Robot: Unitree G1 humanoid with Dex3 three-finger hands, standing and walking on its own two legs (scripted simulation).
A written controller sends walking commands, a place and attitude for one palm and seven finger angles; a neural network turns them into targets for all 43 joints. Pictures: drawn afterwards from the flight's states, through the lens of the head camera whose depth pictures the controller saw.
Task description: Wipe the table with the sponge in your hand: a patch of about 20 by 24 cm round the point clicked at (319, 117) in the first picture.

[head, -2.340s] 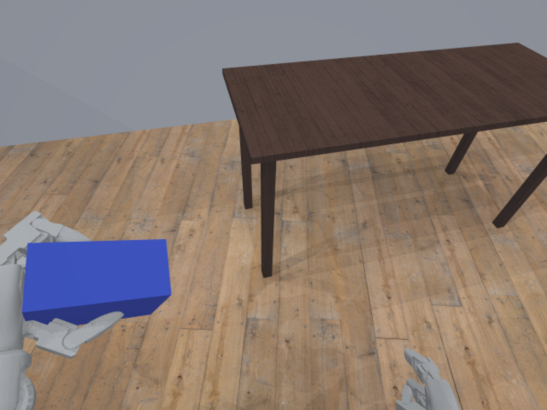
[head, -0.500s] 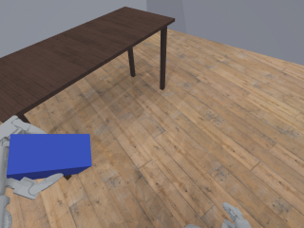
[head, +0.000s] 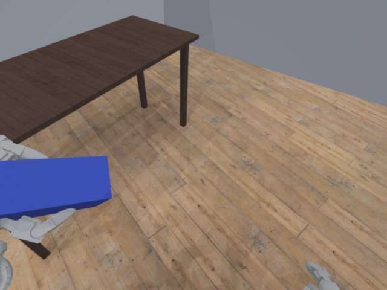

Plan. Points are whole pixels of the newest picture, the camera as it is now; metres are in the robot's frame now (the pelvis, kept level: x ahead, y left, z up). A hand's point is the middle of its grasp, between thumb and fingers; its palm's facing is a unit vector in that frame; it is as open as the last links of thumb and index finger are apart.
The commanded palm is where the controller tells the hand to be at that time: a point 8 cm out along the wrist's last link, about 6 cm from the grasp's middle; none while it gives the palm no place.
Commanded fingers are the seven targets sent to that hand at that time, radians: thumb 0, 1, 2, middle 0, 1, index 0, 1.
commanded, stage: walk to a spot facing it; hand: left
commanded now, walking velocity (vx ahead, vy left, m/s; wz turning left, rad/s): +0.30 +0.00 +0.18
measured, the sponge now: (72, 186) +0.23 +0.21 +0.17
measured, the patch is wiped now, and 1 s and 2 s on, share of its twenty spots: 0.00 0.00 0.00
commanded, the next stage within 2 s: turn to face it in 0.30 s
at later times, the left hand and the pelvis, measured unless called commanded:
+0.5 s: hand (87, 149) +0.30 +0.21 +0.17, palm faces +0.49 -0.72 -0.48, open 10.4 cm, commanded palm +0.23 +0.25 +0.19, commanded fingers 0.00 0.10 1.30 -1.20 -1.60 -1.20 -1.60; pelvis +0.13 -0.05 +0.02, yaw +10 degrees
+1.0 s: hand (93, 150) +0.29 +0.20 +0.18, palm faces +0.68 -0.56 -0.48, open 10.4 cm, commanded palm +0.23 +0.21 +0.19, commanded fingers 0.00 0.10 1.30 -1.20 -1.60 -1.20 -1.60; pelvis +0.19 -0.11 +0.00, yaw +23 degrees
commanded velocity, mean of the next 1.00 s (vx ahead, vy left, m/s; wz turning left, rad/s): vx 0.07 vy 0.00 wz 0.44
